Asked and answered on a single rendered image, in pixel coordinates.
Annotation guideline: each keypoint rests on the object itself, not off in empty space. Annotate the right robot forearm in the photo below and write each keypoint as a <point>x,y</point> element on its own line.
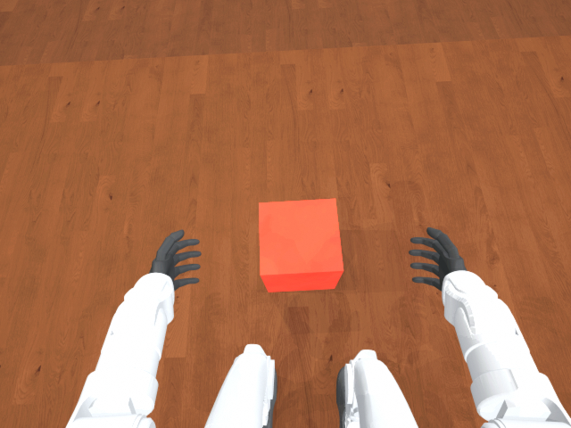
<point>506,382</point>

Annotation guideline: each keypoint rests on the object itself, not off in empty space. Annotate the robot left hand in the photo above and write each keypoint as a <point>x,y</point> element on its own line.
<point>166,259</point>

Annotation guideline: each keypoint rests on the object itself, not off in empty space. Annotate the carton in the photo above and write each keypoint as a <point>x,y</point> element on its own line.
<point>300,247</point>

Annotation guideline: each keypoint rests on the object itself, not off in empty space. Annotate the left robot forearm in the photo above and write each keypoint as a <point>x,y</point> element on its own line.
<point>123,382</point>

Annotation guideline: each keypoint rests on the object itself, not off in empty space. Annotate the robot left thigh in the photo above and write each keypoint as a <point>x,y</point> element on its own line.
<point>249,382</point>

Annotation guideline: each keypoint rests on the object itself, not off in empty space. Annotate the robot thigh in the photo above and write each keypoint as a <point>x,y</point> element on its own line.
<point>371,387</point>
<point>249,382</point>

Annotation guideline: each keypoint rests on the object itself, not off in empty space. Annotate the robot right thigh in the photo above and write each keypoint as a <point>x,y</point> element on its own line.
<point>371,387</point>

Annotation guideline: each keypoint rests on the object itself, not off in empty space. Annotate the robot right hand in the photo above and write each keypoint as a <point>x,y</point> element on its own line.
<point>447,257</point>

